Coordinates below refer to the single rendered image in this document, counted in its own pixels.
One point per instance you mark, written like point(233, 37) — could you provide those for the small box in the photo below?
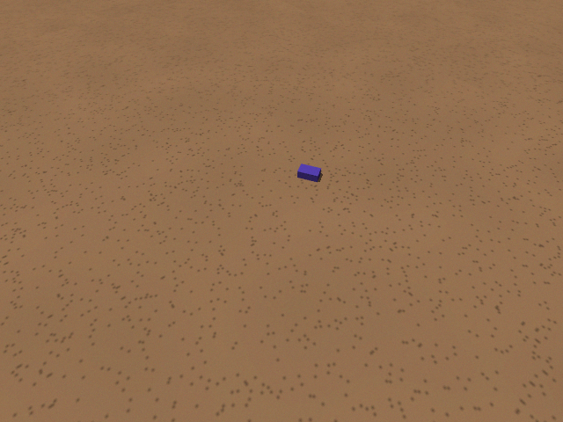
point(309, 172)

